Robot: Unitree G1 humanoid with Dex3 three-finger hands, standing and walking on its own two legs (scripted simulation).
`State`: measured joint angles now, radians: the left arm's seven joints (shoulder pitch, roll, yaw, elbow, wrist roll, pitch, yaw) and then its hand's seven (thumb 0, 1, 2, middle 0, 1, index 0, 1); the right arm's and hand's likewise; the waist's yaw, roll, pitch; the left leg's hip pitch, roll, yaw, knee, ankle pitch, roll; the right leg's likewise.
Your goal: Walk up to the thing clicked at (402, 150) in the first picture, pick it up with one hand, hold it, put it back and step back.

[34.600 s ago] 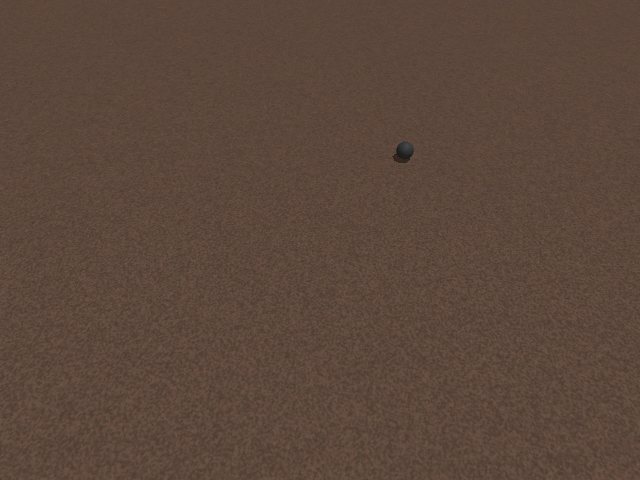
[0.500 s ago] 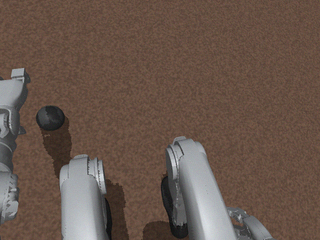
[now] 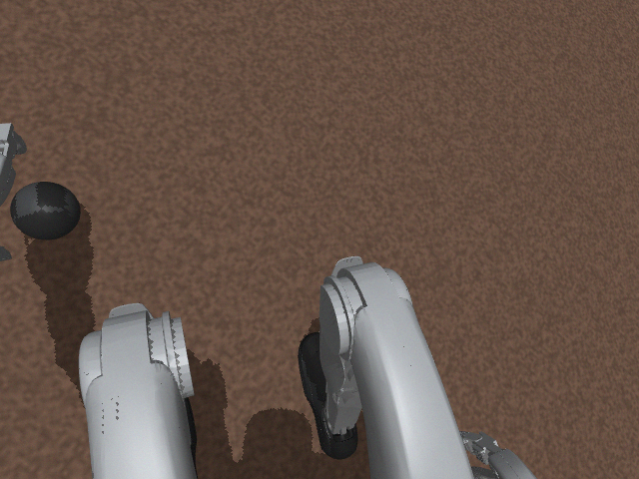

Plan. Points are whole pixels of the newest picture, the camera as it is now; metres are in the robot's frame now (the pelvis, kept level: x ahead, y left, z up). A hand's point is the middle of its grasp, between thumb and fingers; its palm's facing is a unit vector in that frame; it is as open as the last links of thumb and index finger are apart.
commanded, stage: home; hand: left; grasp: from above
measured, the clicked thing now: (46, 210) +0.49 +0.27 -0.29
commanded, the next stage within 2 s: none
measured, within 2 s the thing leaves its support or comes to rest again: neither
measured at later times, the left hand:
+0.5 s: hand out of the picture +0.36 +0.26 +0.02, palm faces -0.29 -0.64 -0.71, open 8.0 cm
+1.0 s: hand out of the picture +0.26 +0.21 +0.23, palm faces +0.12 -0.96 -0.27, open 7.4 cm
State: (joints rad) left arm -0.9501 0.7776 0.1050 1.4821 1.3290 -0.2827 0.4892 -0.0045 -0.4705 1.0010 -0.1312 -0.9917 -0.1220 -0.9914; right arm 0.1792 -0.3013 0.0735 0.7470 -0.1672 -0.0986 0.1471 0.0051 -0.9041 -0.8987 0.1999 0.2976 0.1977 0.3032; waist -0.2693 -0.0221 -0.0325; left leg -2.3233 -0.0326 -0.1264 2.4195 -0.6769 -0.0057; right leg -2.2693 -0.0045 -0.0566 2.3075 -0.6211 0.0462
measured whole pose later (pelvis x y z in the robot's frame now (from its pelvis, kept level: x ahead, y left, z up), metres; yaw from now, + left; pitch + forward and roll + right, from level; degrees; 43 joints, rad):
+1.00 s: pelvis +0.05 +0.00 +0.32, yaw +6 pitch +20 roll -4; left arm 0.21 0.26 0.05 0.10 -0.02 0.37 0.08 0.01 0.90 0.90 -0.21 -0.30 -0.20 -0.30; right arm 0.20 -0.20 0.07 0.54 0.04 -0.12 -0.12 0.01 -0.91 -0.90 0.20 0.30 0.20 0.30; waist -0.07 0.04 -0.18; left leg -1.14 0.01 -0.08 1.36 -0.57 -0.01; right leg -1.11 -0.01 -0.05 1.28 -0.53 0.02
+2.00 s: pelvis +0.09 +0.00 +0.39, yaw +7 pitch +9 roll -3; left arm 0.49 0.22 0.03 -0.12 -0.05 0.45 0.02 0.01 0.90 0.90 -0.20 -0.30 -0.20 -0.30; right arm 0.30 -0.22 0.04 0.55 0.01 -0.24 -0.18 0.02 -0.90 -0.90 0.20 0.30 0.20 0.30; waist -0.04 0.05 -0.16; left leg -0.67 0.02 -0.06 1.01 -0.50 -0.01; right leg -0.65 0.00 -0.04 0.93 -0.45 0.02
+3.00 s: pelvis +0.09 +0.00 +0.39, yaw +7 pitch +10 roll -3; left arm 0.50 0.23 0.02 -0.14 -0.05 0.45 0.02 0.01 0.91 0.90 -0.20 -0.30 -0.20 -0.30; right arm 0.29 -0.22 0.03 0.55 0.01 -0.24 -0.19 0.02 -0.90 -0.90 0.20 0.30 0.20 0.30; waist -0.04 0.05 -0.16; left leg -0.68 0.02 -0.06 1.02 -0.51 -0.01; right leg -0.66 0.00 -0.04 0.95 -0.46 0.02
